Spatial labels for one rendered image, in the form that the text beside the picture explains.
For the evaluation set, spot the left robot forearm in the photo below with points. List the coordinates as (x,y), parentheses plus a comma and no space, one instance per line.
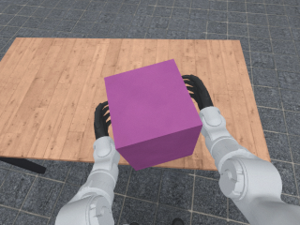
(103,177)

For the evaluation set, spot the right robot upper arm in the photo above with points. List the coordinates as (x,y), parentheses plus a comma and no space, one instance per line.
(254,185)

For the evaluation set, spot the carton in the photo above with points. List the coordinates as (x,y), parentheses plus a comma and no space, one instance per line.
(154,119)

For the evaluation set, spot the left robot upper arm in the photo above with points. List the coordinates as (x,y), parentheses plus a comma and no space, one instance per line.
(91,210)

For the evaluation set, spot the left robot hand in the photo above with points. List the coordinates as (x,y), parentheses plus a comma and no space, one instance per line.
(101,127)

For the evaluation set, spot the table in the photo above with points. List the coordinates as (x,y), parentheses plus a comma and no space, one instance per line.
(50,88)

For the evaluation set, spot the right robot forearm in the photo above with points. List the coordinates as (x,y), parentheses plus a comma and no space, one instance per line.
(219,142)

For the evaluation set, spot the right robot hand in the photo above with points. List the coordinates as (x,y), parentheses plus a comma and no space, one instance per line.
(200,93)

